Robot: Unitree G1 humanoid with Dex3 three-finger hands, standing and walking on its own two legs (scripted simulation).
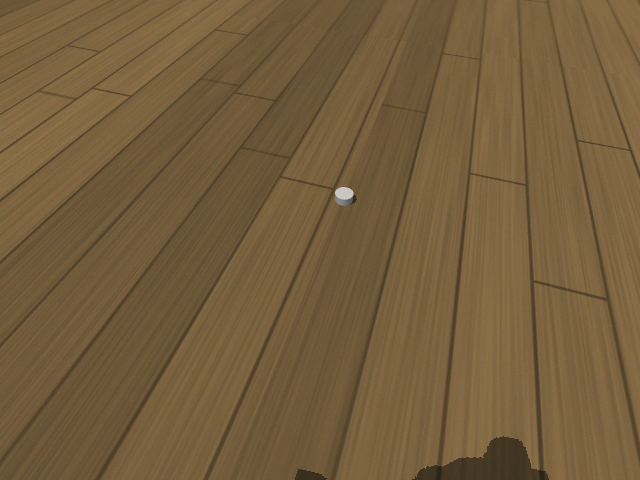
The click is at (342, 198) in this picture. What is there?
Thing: low tin
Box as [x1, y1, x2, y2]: [335, 187, 353, 205]
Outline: 338,188 335,191 335,201 342,205 349,204 352,201 352,191 346,187
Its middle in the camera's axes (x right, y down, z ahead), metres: +0.10 -0.20 +1.81
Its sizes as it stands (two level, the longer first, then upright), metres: 0.086 0.086 0.039
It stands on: the floor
